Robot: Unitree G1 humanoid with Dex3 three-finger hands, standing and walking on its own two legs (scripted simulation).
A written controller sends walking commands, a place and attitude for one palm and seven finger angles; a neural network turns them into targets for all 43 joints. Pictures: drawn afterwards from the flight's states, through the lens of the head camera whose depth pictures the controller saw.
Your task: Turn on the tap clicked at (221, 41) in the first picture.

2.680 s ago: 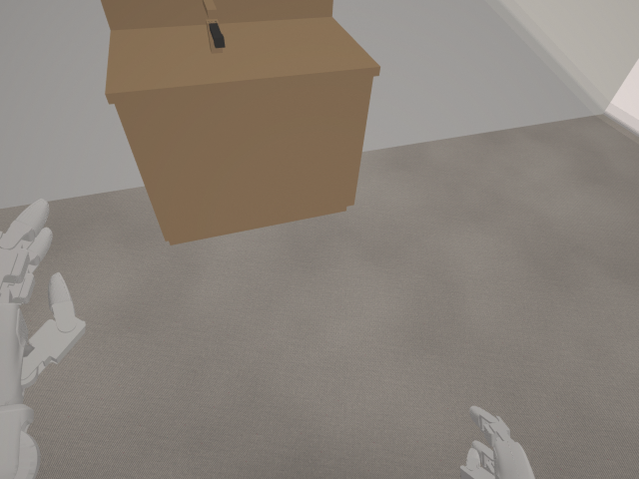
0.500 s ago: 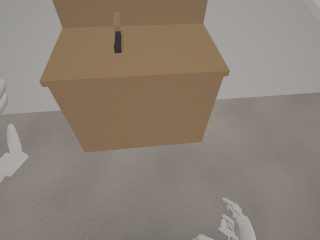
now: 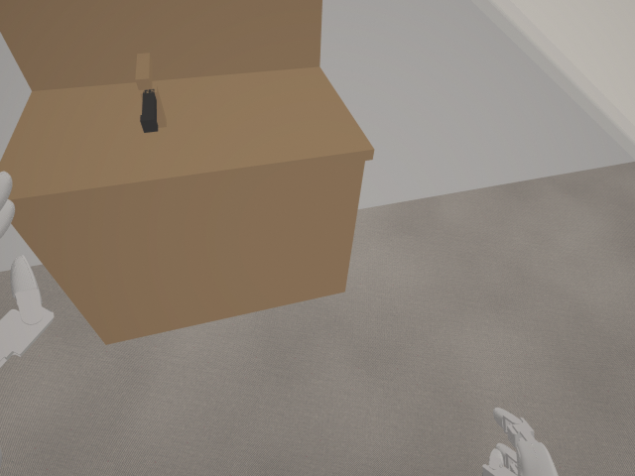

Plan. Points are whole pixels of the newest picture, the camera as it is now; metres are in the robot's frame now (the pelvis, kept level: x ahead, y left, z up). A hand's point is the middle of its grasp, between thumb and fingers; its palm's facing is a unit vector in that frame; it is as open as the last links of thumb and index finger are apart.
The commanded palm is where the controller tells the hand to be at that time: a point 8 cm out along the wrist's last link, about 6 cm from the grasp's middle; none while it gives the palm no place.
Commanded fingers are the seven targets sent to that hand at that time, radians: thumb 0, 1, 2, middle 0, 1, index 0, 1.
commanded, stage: take the last steps up to it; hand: left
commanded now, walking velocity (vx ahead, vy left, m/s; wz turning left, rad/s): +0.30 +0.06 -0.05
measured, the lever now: (149, 123) +0.76 +0.39 +0.03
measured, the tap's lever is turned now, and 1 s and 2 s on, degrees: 0 0 0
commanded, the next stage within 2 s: come to a stop and stand still in 1.72 s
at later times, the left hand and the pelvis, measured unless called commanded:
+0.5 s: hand (132, 278) +0.26 +0.19 +0.18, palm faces +0.36 -0.80 -0.47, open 7.4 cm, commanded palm +0.20 +0.24 +0.18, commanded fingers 0.00 0.90 0.90 -0.20 -0.30 -0.20 -0.30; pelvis +0.04 -0.03 +0.01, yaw -1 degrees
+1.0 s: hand (154, 197) +0.36 +0.20 +0.19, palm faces +0.41 -0.78 -0.48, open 7.5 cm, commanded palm +0.31 +0.25 +0.18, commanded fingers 0.00 0.90 0.90 -0.20 -0.30 -0.20 -0.30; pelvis +0.15 -0.03 +0.00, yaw -1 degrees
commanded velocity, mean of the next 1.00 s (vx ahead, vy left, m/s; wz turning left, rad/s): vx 0.30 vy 0.08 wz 0.00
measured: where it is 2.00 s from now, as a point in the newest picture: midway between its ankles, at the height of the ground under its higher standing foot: (311, 461)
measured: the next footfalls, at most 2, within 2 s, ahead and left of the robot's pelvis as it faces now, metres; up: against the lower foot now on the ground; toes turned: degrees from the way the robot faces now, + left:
right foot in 0.28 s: +0.07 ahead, -0.12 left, +0.00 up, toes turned -8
left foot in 0.68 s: +0.17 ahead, +0.12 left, +0.00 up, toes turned +8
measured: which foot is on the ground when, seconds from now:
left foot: down 0.00-0.30, up 0.32-0.66, down 0.68-1.00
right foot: down 0.00-0.02, up 0.04-0.26, down 0.28-0.70, up 0.72-0.98, down 1.00-1.00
